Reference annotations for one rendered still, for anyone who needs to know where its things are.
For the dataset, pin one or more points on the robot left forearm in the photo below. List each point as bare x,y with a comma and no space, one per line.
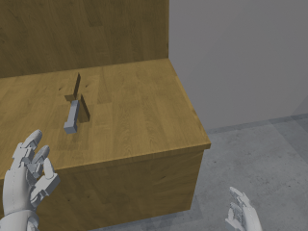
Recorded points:
23,220

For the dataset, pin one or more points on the robot left hand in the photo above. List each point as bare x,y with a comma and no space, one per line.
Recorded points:
21,189

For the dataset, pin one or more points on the robot right hand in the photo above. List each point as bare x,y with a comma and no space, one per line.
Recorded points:
248,218

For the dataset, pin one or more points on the tap lever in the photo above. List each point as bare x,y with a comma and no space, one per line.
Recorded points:
70,125

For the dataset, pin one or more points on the counter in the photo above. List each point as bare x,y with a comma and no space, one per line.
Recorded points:
139,143

